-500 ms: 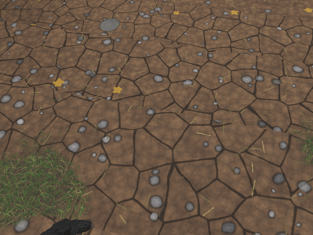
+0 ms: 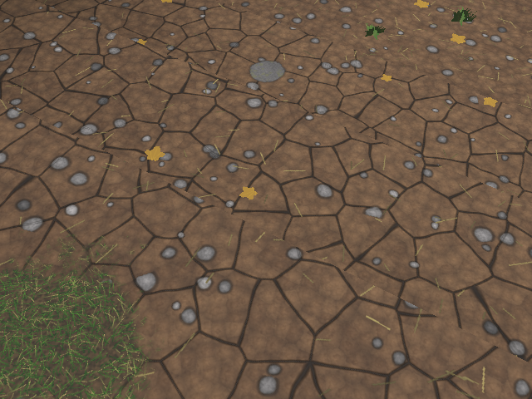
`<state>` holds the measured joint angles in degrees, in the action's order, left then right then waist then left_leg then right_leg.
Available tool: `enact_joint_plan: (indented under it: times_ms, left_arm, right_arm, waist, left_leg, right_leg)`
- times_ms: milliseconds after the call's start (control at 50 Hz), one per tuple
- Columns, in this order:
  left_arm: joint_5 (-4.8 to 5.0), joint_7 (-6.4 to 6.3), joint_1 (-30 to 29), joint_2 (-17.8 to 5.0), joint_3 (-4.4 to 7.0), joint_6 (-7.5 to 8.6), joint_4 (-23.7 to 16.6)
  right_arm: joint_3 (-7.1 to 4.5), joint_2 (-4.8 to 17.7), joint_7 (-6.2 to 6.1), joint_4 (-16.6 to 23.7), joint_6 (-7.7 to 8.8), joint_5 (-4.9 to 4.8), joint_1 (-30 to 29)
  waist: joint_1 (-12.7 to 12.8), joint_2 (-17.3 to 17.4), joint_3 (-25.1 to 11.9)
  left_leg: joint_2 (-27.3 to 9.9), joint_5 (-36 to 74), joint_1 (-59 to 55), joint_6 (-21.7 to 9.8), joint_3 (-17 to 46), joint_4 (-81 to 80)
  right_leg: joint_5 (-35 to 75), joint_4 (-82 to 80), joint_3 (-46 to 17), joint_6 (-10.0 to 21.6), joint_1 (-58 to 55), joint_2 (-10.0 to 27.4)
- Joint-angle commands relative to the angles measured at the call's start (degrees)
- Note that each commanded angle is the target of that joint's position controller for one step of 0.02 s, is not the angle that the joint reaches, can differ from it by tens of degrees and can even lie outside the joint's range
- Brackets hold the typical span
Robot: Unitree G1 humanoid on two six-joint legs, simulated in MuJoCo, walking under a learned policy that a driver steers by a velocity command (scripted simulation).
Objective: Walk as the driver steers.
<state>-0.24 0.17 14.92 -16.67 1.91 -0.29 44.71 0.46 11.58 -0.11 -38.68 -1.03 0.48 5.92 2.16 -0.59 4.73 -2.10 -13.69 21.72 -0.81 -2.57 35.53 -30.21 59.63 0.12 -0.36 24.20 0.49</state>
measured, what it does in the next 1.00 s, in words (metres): goes down, turning right: right foot, then left foot 0.16 m lower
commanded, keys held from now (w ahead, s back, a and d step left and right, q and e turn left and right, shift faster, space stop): e+shift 0.32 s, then w+e+shift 0.24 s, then w+shift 0.44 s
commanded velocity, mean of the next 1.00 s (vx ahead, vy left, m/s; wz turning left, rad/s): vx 0.47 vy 0.00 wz -0.63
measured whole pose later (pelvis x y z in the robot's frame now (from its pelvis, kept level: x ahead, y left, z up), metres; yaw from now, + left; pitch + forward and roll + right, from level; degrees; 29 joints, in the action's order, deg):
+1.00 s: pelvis +0.33 -0.12 -0.16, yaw -37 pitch +0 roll +1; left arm -2.9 0.7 14.4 -16.4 2.0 1.1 46.3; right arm -2.5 11.6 -0.2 -53.7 4.6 1.9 27.8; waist 0.1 -5.8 -2.0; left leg 4.3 -23.4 10.5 -2.3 1.1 34.2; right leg -19.6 87.1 -6.1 6.2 37.3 -3.5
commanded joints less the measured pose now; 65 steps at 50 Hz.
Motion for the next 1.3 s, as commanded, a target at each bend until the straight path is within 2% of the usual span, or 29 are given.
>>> enact_joint_plan:
  times_ms: [20,40,100,160,180,200,220,240,260,300,380,520,540,560,580,680,740,820,860,880,900,920,940,1040,1160,1240,1260,1280,1300]
  left_arm:
    - [0.08,-0.24,6.76,-4.98,2.40,-2.84,-2.85]
    - [-6.50,0.98,6.09,-2.24,0.14,2.06,-6.89]
    - [-5.46,3.49,1.88,1.18,-0.94,4.30,-9.38]
    - [-2.99,5.04,5.19,-1.84,1.04,4.66,-9.59]
    - [-1.49,4.85,9.54,-4.63,2.74,5.38,-8.09]
    - [-0.99,3.61,12.14,-12.48,5.49,6.76,-7.39]
    - [-1.91,2.63,11.79,-23.54,7.59,8.65,-11.51]
    - [-5.22,3.44,14.71,-17.10,6.51,10.22,-9.62]
    - [-4.72,4.38,14.19,-13.70,5.71,10.84,-7.83]
    - [-1.67,5.45,8.08,-8.65,3.33,9.36,-7.34]
    - [-4.93,5.18,5.60,-1.94,-0.32,7.20,-6.51]
    - [-4.70,5.77,4.61,-3.85,-0.93,9.61,-6.85]
    - [-5.35,3.84,12.19,-0.61,-1.80,9.74,-3.92]
    - [0.71,1.21,14.30,-15.14,4.43,4.78,-2.87]
    - [-0.24,0.07,14.32,-16.25,5.20,2.43,-3.06]
    - [-0.32,-0.71,9.64,-5.18,2.96,2.40,-1.23]
    - [-1.16,-1.18,7.85,-5.17,2.47,2.89,-0.97]
    - [-1.93,-0.91,8.56,-8.19,2.75,1.49,0.28]
    - [-1.75,-0.91,6.41,-1.47,1.49,2.63,-2.46]
    - [-0.78,-1.66,12.10,-0.28,0.64,3.12,-2.85]
    - [-1.63,-1.61,7.58,-1.95,0.02,3.52,-4.38]
    - [-3.53,-1.63,-4.18,-7.08,1.29,3.10,-4.35]
    - [-3.60,-0.82,-10.46,-6.42,1.65,3.65,-6.05]
    - [-2.30,2.88,-11.82,-2.02,-1.00,3.08,-7.79]
    - [-1.01,3.05,-27.20,-0.40,-2.78,2.96,-10.77]
    - [-0.93,1.25,-4.60,-4.80,-0.44,3.24,-3.56]
    - [-1.43,0.17,7.97,-8.13,0.89,3.59,-0.36]
    - [-3.55,-0.58,12.27,-12.06,2.33,4.09,0.40]
    - [-1.60,-0.08,12.56,-10.13,2.25,3.69,0.39]
  right_arm:
    - [-3.50,10.94,-1.75,3.21,0.54,0.46,0.29]
    - [-5.88,15.79,-2.11,3.84,4.83,4.43,3.49]
    - [-5.83,12.69,-4.30,3.94,8.07,2.19,-0.08]
    - [-7.52,16.61,-4.55,4.26,7.54,2.57,0.70]
    - [-7.30,16.05,-3.95,3.73,7.53,3.84,0.73]
    - [-6.37,11.32,-3.22,4.19,7.86,4.44,4.20]
    - [-5.11,7.54,-2.41,10.83,8.68,1.73,5.19]
    - [-5.66,10.63,-2.00,11.53,8.86,-2.19,-4.18]
    - [-5.60,11.01,-2.63,13.07,8.34,-2.68,-7.88]
    - [-6.42,13.99,-3.85,11.35,6.98,1.49,-5.48]
    - [-1.81,7.29,-0.70,5.04,3.71,7.03,6.36]
    - [0.61,7.52,0.63,8.29,4.80,6.28,1.99]
    - [1.55,6.40,0.37,9.97,5.19,6.55,-5.03]
    - [-3.94,16.65,-0.10,10.53,4.60,0.05,-13.75]
    - [-3.66,16.55,-0.17,10.00,4.79,-0.87,-13.97]
    - [-2.45,8.21,2.14,7.08,4.16,-1.03,-9.36]
    - [-3.39,7.26,2.28,3.40,2.99,-2.28,-0.64]
    - [-7.03,12.76,-0.30,-5.47,3.44,0.72,22.12]
    - [-5.75,12.13,1.54,-8.23,4.31,3.05,31.03]
    - [-6.56,14.09,1.36,-8.12,4.18,2.81,29.36]
    - [-8.37,18.63,0.25,-8.08,4.42,1.01,26.06]
    - [-6.51,11.86,0.23,-7.92,4.96,0.66,23.37]
    - [-5.34,10.91,-0.01,-9.13,6.59,1.38,21.89]
    - [-3.93,8.32,-0.75,-12.03,7.61,0.69,17.17]
    - [-3.59,7.54,-0.13,-16.16,6.74,-0.74,29.54]
    - [-4.52,14.28,-1.18,-17.48,5.24,0.63,28.63]
    - [-4.40,14.03,-0.98,-16.62,4.95,0.59,25.85]
    - [-2.56,4.59,-0.14,-14.18,5.25,-0.61,29.19]
    - [-3.59,8.26,0.21,-14.07,6.03,-1.15,27.83]
  waist:
    - [0.26,9.52,-10.70]
    - [-0.30,-0.70,-8.09]
    - [-1.50,2.71,-6.51]
    - [-1.83,5.92,-7.41]
    - [-0.60,3.95,-7.22]
    - [-1.84,-8.59,-7.49]
    - [-4.78,-17.95,-13.26]
    - [3.66,-2.96,-9.27]
    - [3.50,-5.37,-6.63]
    - [-1.29,-4.62,-7.41]
    - [-3.79,-1.80,-4.61]
    - [-0.53,-4.26,-2.40]
    - [5.49,-3.29,-1.88]
    - [7.06,-0.09,-3.04]
    - [8.17,-3.75,-3.03]
    - [4.11,-4.74,0.09]
    - [0.09,-6.48,0.02]
    - [-9.89,5.08,-6.54]
    - [-9.44,10.12,-7.13]
    - [-4.65,17.47,-11.90]
    - [-6.70,24.53,-11.85]
    - [-8.14,9.03,0.69]
    - [-7.72,6.40,6.18]
    - [1.30,9.90,6.13]
    - [-5.64,1.28,7.57]
    - [5.43,7.73,-11.23]
    - [11.76,5.13,-16.59]
    - [7.87,-9.05,-26.04]
    - [8.24,-7.91,-29.02]
  left_leg:
    - [-16.43,46.99,-7.85,-14.18,6.55,-9.53]
    - [-18.95,24.24,0.20,-13.74,8.35,-11.41]
    - [-16.58,6.92,-3.25,-9.35,4.14,-10.03]
    - [-17.75,10.85,-3.36,-6.28,2.14,-2.03]
    - [-17.62,8.26,-0.60,-4.68,0.47,4.47]
    - [-10.45,-6.53,5.39,0.45,-7.31,20.18]
    - [0.85,-31.67,18.73,5.41,-6.67,32.77]
    - [2.68,-28.98,26.58,6.13,3.29,34.11]
    - [2.21,-26.48,29.39,6.69,5.75,37.34]
    - [1.11,-20.62,27.97,6.86,8.66,43.82]
    - [-1.05,3.54,21.97,5.11,9.58,36.67]
    - [1.94,-8.67,10.55,4.68,5.02,26.44]
    - [-1.02,4.05,26.07,6.65,17.28,17.35]
    - [2.15,0.59,34.94,4.73,11.49,11.21]
    - [0.73,0.33,36.62,4.98,14.56,9.47]
    - [1.14,22.51,8.25,2.91,10.03,-5.63]
    - [-0.83,28.86,-11.07,1.50,9.51,-9.96]
    - [-2.03,19.24,-32.77,-1.90,7.86,-15.11]
    - [-9.96,26.41,-42.61,0.43,15.59,3.54]
    - [-17.71,15.06,-46.11,-4.50,29.40,0.28]
    - [-24.09,-28.79,-42.38,-14.18,51.90,-17.21]
    - [-19.01,-36.05,-29.59,-12.32,46.66,-22.78]
    - [-16.06,-28.24,-22.63,-10.14,41.99,-21.03]
    - [-6.86,-0.34,0.53,-9.95,21.31,-25.98]
    - [-8.51,32.48,-18.51,-7.73,10.33,-33.22]
    - [-9.77,68.87,-23.36,-5.53,3.88,-2.72]
    - [-7.74,57.20,-11.25,-4.87,1.90,16.13]
    - [-0.50,9.34,9.50,-3.98,1.32,42.40]
    - [4.83,-12.75,18.40,-4.93,7.25,48.99]
  right_leg:
    - [3.27,9.48,2.22,-0.20,-0.05,0.19]
    - [-0.27,16.34,-1.84,-1.64,-4.71,2.22]
    - [5.91,0.24,0.76,-2.78,-1.82,4.01]
    - [11.00,-14.91,6.53,-1.91,-9.06,-0.22]
    - [19.02,-23.58,6.30,-0.22,-15.17,-1.93]
    - [51.85,-30.92,-1.46,6.11,-21.77,0.66]
    - [89.88,-31.23,-29.21,22.48,-30.39,17.65]
    - [84.12,-30.86,-27.95,21.82,-31.10,19.64]
    - [75.74,-29.88,-25.64,19.46,-29.07,17.72]
    - [69.81,-27.39,-23.16,15.67,-23.24,15.32]
    - [18.89,-32.96,-23.23,16.67,-10.99,6.73]
    - [6.89,-29.07,-31.16,17.76,-4.66,2.75]
    - [3.04,-20.81,-36.90,18.17,-21.28,3.34]
    - [20.83,-29.24,-40.08,20.64,-31.41,6.08]
    - [26.09,-26.90,-44.32,22.25,-35.89,7.54]
    - [8.91,-23.13,-30.67,15.00,-9.57,-2.07]
    - [3.11,-18.96,-29.50,12.68,0.45,-2.73]
    - [15.49,18.41,-20.17,11.49,1.72,-6.21]
    - [-9.67,48.88,-14.64,11.46,24.92,-9.00]
    - [-5.30,55.70,-9.70,10.35,35.15,-6.72]
    - [-0.64,52.65,-7.18,9.35,44.17,-5.31]
    - [3.42,45.32,-9.05,8.53,43.25,-1.49]
    - [10.10,33.60,-13.66,8.12,41.89,-1.30]
    - [29.28,-0.39,-7.64,3.12,18.42,1.10]
    - [32.18,-24.11,4.53,7.18,12.09,1.24]
    - [19.91,-24.04,6.38,9.99,-20.63,-7.38]
    - [14.92,-25.41,-0.89,12.35,-37.55,-0.99]
    - [-7.81,-28.51,-28.10,18.06,-55.46,17.38]
    - [-8.88,-37.23,-46.02,20.17,-55.09,21.16]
